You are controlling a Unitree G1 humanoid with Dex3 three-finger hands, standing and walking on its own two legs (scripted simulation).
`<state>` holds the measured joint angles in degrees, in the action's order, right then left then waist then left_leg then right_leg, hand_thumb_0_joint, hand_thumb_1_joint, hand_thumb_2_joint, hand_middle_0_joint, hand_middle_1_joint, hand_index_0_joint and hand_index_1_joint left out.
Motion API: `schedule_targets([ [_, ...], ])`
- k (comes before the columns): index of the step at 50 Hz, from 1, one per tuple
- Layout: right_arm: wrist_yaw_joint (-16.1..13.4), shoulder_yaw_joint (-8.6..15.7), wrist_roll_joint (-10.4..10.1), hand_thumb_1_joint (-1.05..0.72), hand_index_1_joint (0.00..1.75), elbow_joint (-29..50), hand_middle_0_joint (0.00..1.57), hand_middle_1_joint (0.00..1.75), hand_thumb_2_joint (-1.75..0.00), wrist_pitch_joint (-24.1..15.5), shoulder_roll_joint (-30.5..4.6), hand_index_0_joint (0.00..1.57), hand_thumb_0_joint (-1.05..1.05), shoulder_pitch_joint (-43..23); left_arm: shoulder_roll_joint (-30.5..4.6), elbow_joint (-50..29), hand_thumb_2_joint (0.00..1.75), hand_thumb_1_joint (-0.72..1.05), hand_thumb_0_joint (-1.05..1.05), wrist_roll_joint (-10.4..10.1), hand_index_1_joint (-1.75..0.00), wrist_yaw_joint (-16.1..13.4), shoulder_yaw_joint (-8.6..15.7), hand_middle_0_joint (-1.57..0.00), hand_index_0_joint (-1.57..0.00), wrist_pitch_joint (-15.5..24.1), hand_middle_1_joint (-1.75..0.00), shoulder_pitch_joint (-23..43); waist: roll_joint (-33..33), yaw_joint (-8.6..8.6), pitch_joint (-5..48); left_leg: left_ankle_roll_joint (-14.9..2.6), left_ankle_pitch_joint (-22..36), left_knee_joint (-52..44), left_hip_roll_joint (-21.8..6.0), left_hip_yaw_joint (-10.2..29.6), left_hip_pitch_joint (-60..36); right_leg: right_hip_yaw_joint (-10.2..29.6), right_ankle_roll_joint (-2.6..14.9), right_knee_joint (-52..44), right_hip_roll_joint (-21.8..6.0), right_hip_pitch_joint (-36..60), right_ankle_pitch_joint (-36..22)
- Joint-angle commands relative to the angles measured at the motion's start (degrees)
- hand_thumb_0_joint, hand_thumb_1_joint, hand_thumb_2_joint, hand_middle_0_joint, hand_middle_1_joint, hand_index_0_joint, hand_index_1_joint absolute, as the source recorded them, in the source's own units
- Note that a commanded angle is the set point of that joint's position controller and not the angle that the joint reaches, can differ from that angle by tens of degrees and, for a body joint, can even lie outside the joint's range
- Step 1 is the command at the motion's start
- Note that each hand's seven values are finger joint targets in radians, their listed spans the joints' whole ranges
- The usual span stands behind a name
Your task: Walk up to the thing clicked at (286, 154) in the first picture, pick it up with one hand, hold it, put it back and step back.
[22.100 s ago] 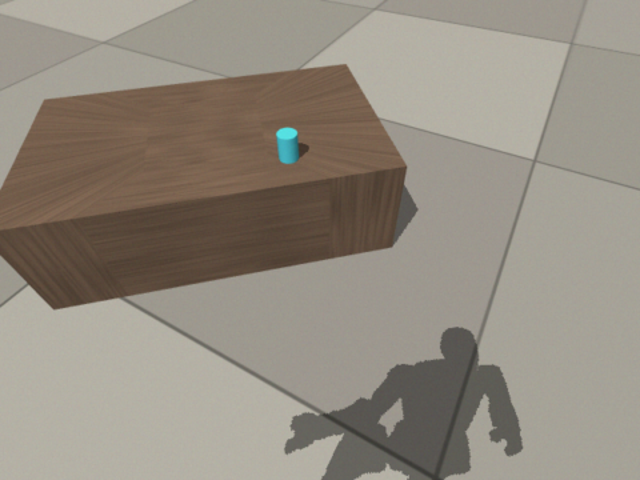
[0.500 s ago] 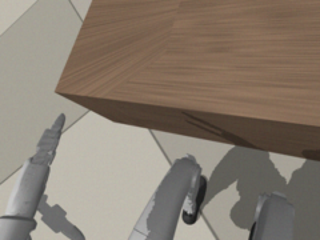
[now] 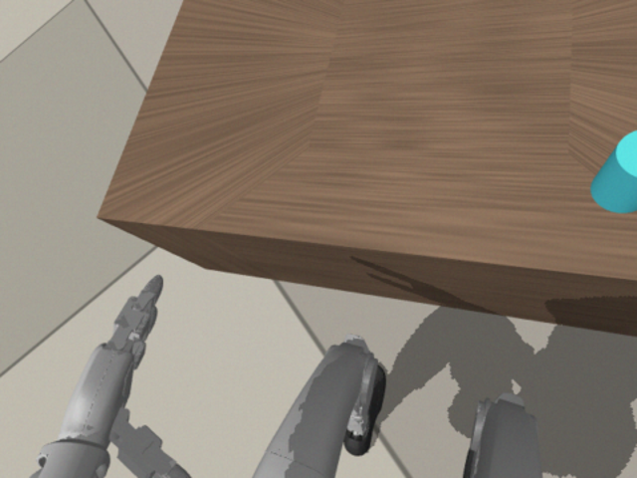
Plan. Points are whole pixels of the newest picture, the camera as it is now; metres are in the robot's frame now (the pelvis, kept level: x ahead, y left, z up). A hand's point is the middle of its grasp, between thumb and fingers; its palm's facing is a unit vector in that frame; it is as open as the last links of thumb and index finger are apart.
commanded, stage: home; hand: right
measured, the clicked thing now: (634, 173) +0.56 -0.22 -0.14
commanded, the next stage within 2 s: none
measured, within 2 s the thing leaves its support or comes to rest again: neither
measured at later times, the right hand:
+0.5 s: hand out of the picture +0.40 -0.26 +0.01, palm faces +0.19 +0.93 -0.30, open 17.5 cm
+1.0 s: hand out of the picture +0.22 -0.17 +0.05, palm faces +0.17 +0.96 -0.22, open 17.4 cm
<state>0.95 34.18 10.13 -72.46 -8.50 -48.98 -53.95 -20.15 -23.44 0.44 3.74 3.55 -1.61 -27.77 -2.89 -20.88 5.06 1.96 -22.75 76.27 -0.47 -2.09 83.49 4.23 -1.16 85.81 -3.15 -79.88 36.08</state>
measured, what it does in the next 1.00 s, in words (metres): rises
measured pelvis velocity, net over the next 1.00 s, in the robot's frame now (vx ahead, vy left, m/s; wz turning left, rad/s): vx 0.07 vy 0.02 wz -0.06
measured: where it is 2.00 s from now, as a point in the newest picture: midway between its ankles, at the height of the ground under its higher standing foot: (415, 464)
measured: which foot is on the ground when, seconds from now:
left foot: down 0.00-1.00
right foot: down 0.00-1.00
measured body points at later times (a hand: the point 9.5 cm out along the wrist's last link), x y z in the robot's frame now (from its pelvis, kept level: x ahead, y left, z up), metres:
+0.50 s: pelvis +0.06 +0.00 +0.09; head +0.15 -0.04 +0.53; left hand +0.21 +0.23 +0.07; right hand +0.39 -0.31 +0.03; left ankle +0.11 +0.14 -0.57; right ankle +0.02 -0.12 -0.57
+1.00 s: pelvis +0.07 +0.02 +0.11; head +0.10 +0.01 +0.56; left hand +0.24 +0.23 +0.08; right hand +0.21 -0.22 +0.07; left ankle +0.11 +0.14 -0.57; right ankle +0.02 -0.12 -0.57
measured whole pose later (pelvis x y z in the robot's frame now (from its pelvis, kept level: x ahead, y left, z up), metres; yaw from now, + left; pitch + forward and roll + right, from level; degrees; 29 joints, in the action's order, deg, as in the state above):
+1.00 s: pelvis +0.07 +0.02 +0.11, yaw -3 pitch +9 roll +0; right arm -5.1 -0.9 -2.0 -6.5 5.2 -10.8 25.5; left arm -12.1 3.3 -2.4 -3.8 0.1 -9.4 -25.1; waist 0.0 0.4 6.0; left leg 1.1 -22.5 51.9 -2.4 -1.1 38.2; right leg 1.6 -1.8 52.7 -1.6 -31.6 29.9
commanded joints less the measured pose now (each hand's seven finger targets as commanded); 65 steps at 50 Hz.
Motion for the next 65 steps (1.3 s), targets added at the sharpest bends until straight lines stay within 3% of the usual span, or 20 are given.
schedule_targets([
  [1,-2.8,-0.3,-1.0,0.47,0.07,15.3,0.06,0.07,-0.10,-2.6,-20.7,0.06,0.00,-23.1,-8.3,-0.4,0.40,-0.20,0.00,0.1,-0.18,-1.2,6.8,-0.12,-0.12,0.5,-0.18,-2.2,28.8,5.14,40.3,-3.45,12.6,-8.5,2.1,-0.9,-27.9,-1.6,-0.54,-15.7,0.9,31.3,-28.1],
  [4,-3.5,-3.8,-1.4,0.56,0.05,5.5,0.05,0.05,-0.05,-1.5,-13.7,0.05,0.00,-18.9,-5.2,2.2,0.44,0.04,0.00,0.4,-0.17,-1.3,0.6,-0.12,-0.12,-0.3,-0.17,3.8,23.9,6.30,30.7,-3.49,10.3,-11.3,2.6,-1.5,-27.6,-1.6,-0.48,-18.7,0.8,26.9,-24.6],
  [7,-3.5,-4.5,-1.7,0.60,0.04,5.9,0.05,0.04,-0.03,-2.0,-10.3,0.05,0.00,-17.5,-0.8,-3.9,0.46,0.14,0.00,1.0,-0.17,-1.1,-7.8,-0.12,-0.12,0.0,-0.17,12.3,22.7,9.63,37.4,-3.34,14.0,-12.2,2.7,-1.2,-36.1,-2.2,-0.56,-20.5,0.7,28.5,-28.0],
  [9,-3.0,-5.8,-2.3,0.61,0.04,2.6,0.05,0.04,-0.02,-1.2,-5.5,0.05,0.00,-7.2,-1.6,-5.3,0.50,0.20,0.00,1.1,-0.18,-0.9,-7.0,-0.13,-0.13,-0.3,-0.18,8.1,20.1,9.03,37.7,-3.28,17.3,-13.4,3.2,-1.6,-40.9,-2.3,-0.60,-21.8,0.7,30.3,-31.0],
  [10,-2.6,-7.5,-2.9,0.60,0.04,2.9,0.05,0.04,-0.02,-0.6,-1.7,0.05,0.00,-2.2,-2.5,-3.7,0.55,0.28,0.00,1.2,-0.20,-0.8,-5.3,-0.14,-0.14,-0.8,-0.20,2.8,19.4,7.16,35.3,-3.36,18.7,-14.0,3.3,-1.9,-40.8,-2.1,-0.75,-22.4,0.7,31.3,-33.0],
  [12,-2.4,-6.9,-4.0,0.56,0.05,9.0,0.05,0.05,-0.05,1.2,-2.4,0.05,0.00,6.4,-5.5,-2.8,0.59,0.37,0.00,0.1,-0.21,-1.0,0.3,-0.15,-0.14,-2.1,-0.21,-5.9,17.1,6.14,34.3,-3.29,21.4,-15.5,3.4,-2.3,-42.1,-1.9,-0.43,-23.6,0.7,35.1,-37.2],
  [14,-2.3,-8.3,-5.4,0.57,0.05,17.5,0.05,0.05,-0.04,4.0,-2.0,0.05,0.00,11.4,-6.7,1.8,0.65,0.46,0.00,-1.2,-0.23,-1.1,3.3,-0.16,-0.15,-4.3,-0.23,-7.6,15.1,7.09,31.8,-3.35,20.8,-17.4,3.3,-2.5,-41.9,-1.9,-0.16,-25.5,1.0,37.3,-38.1],
  [17,-2.4,-14.4,-7.6,0.56,0.05,27.7,0.05,0.05,-0.05,7.1,6.6,0.05,0.00,10.2,-2.9,8.5,0.73,0.60,0.00,-2.4,-0.25,-1.2,0.0,-0.17,-0.17,-5.7,-0.25,-1.2,12.3,8.68,25.5,-3.38,15.8,-19.3,2.8,-2.5,-39.5,-2.2,0.36,-28.7,0.9,37.5,-32.0],
  [18,-2.7,-15.0,-8.1,0.55,0.05,30.8,0.05,0.05,-0.05,7.4,8.0,0.05,0.00,10.5,-1.6,10.6,0.75,0.64,0.00,-2.4,-0.26,-1.3,-1.8,-0.17,-0.17,-5.7,-0.26,0.1,13.0,10.54,24.2,-3.43,14.4,-20.2,2.5,-2.2,-40.0,-2.4,0.41,-30.0,1.0,37.7,-29.9],
  [21,-4.2,-14.3,-8.5,0.58,0.05,40.5,0.05,0.05,-0.03,7.1,7.1,0.05,0.00,15.5,-2.1,9.3,0.85,0.80,0.00,-2.6,-0.28,-2.3,-1.2,-0.19,-0.19,-5.2,-0.28,2.0,15.3,13.13,27.3,-3.49,16.4,-21.6,1.8,-1.4,-45.5,-3.3,-0.06,-32.2,1.3,42.6,-31.4],
  [25,-5.8,-18.5,-10.0,0.53,0.06,45.2,0.06,0.06,-0.07,5.5,15.9,0.06,0.00,25.3,2.4,8.3,0.88,0.85,0.00,-2.3,-0.29,-3.6,-6.5,-0.20,-0.20,-4.7,-0.29,7.2,13.0,16.78,26.0,-3.56,17.8,-24.1,1.1,-0.9,-53.7,-4.5,-0.28,-34.8,2.3,44.1,-30.9],
  [28,-6.6,-21.2,-11.0,0.54,0.06,46.5,0.05,0.06,-0.06,6.1,21.6,0.05,0.00,37.2,1.9,13.3,0.89,0.88,0.00,-2.0,-0.30,-4.9,-5.2,-0.20,-0.20,-5.1,-0.29,4.3,11.7,17.71,19.7,-3.49,15.5,-26.4,0.8,-0.6,-54.4,-5.1,-0.33,-37.0,2.6,44.2,-28.2],
  [33,-6.9,-24.4,-11.9,0.57,0.05,55.5,0.05,0.05,-0.05,7.9,24.8,0.05,0.00,50.2,-0.7,17.7,0.90,0.89,0.00,-2.3,-0.30,-6.2,-0.4,-0.20,-0.20,-6.0,-0.30,1.9,8.3,18.11,14.6,-3.10,16.7,-28.5,0.3,-1.2,-55.3,-5.5,-0.31,-39.4,2.6,46.8,-29.6],
  [36,-6.8,-26.3,-12.1,0.57,0.05,60.4,0.05,0.05,-0.05,9.2,27.0,0.05,0.00,55.7,-0.6,16.7,0.90,0.90,0.00,-2.6,-0.30,-6.7,0.4,-0.20,-0.20,-5.9,-0.30,3.8,3.9,18.09,11.4,-2.55,14.0,-30.6,0.2,-1.1,-55.3,-5.7,0.37,-40.5,2.6,46.5,-25.5],
  [37,-6.4,-28.9,-12.4,0.55,0.05,63.9,0.05,0.05,-0.06,9.3,30.0,0.05,0.00,58.9,1.4,17.3,0.90,0.90,0.00,-2.8,-0.30,-6.6,-1.0,-0.20,-0.20,-5.8,-0.30,3.5,2.9,18.68,10.2,-2.37,12.7,-31.1,0.2,-1.5,-55.3,-5.8,0.50,-41.2,2.6,46.7,-24.1],
  [42,-6.1,-31.8,-12.2,0.53,0.06,72.3,0.06,0.06,-0.07,10.5,31.3,0.06,0.00,69.3,2.6,14.8,0.90,0.90,0.00,-3.0,-0.30,-7.0,-1.8,-0.20,-0.20,-5.2,-0.30,5.3,-0.7,19.68,6.8,-1.61,8.0,-33.7,-0.4,-0.6,-55.9,-6.7,1.37,-41.5,3.4,45.0,-18.5],
  [47,-6.7,-30.5,-12.0,0.54,0.05,79.6,0.05,0.05,-0.06,10.1,30.1,0.05,0.00,72.4,3.2,16.3,0.90,0.90,0.00,-2.6,-0.30,-7.9,-1.0,-0.20,-0.20,-4.3,-0.30,3.3,1.7,20.37,6.9,-1.42,7.0,-34.0,-1.0,0.4,-55.8,-7.3,1.56,-41.0,4.2,45.3,-17.1],
  [53,-7.0,-30.9,-11.5,0.54,0.06,79.1,0.05,0.06,-0.06,9.4,31.0,0.05,0.00,73.9,2.8,17.1,0.90,0.90,0.00,-2.1,-0.30,-9.3,-0.4,-0.20,-0.20,-3.1,-0.30,2.7,2.4,19.71,5.3,-1.54,4.2,-33.3,-1.1,0.5,-53.9,-6.7,1.71,-41.3,4.1,44.3,-13.9],
  [59,-6.8,-32.5,-11.2,0.56,0.05,77.8,0.05,0.05,-0.05,9.5,33.2,0.05,0.00,78.4,2.8,15.2,0.90,0.90,0.00,-2.0,-0.30,-9.5,-0.3,-0.20,-0.20,-2.0,-0.30,3.0,1.5,20.89,7.5,-1.63,7.3,-31.7,-0.9,-0.6,-55.2,-6.4,1.31,-41.0,4.1,44.8,-17.9],
  [65,-7.0,-30.8,-11.2,0.54,0.05,76.7,0.05,0.05,-0.06,9.2,31.9,0.05,0.00,79.1,2.7,15.2,0.90,0.90,0.00,-2.1,-0.30,-9.5,-0.2,-0.20,-0.20,-1.8,-0.30,4.5,0.9,22.12,6.0,-1.74,7.4,-31.2,-1.0,-1.0,-55.6,-6.0,0.95,-41.2,4.0,43.4,-19.0],
])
